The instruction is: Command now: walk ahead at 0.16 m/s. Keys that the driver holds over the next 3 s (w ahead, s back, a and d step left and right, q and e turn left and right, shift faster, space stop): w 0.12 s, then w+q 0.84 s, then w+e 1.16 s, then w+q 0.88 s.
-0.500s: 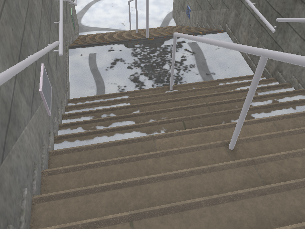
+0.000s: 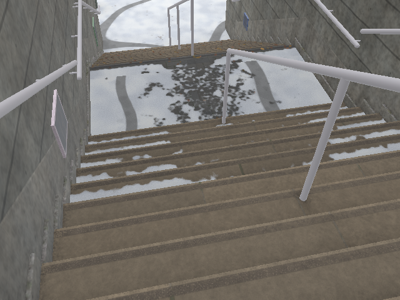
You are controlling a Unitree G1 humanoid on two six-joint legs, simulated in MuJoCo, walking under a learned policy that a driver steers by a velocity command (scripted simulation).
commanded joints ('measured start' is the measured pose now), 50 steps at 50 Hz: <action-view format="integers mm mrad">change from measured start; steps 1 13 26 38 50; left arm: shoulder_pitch -11 365 329 58 517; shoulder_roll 92 63 45 113 322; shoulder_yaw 24 29 -74 -13 39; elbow -50 15 -16 -291 -201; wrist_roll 20 111 115 59 70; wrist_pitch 0 -149 -186 -161 -118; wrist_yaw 6 -102 -38 -28 -61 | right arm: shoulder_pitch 117 89 9 88 141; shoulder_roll -166 -125 -130 -28 -245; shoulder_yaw -46 -86 -22 11 11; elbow -13 -44 -143 -17 -156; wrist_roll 0 -11 -105 -104 -68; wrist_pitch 13 -142 -85 -134 -128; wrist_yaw -11 -9 71 51 95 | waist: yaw -38 72 -42 42 202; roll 118 61 25 -96 -102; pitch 160 109 117 113 -21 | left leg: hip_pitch -60 -895 -258 -40 -495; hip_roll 190 -56 35 217 -114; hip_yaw -288 -451 -174 -471 -474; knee -265 859 344 -30 1058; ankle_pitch -507 107 651 443 169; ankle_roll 112 181 85 295 93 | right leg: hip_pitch -224 286 -191 -747 440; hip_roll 43 -346 -191 -155 -126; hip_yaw -65 451 -80 210 56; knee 84 -281 152 745 -186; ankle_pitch -214 -101 326 34 703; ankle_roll -62 -313 -115 -52 -130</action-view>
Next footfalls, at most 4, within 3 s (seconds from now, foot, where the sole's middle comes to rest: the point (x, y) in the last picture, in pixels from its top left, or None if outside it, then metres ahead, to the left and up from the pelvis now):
0.64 left None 0.33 0.12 -0.94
1.00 right None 0.63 -0.02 -1.10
1.48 left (133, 273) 0.85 0.34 -1.27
2.14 right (182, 230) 1.18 0.12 -1.43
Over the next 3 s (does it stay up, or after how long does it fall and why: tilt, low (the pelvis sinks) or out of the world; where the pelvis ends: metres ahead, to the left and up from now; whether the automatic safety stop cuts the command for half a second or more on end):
stays up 1.59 0.25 -0.92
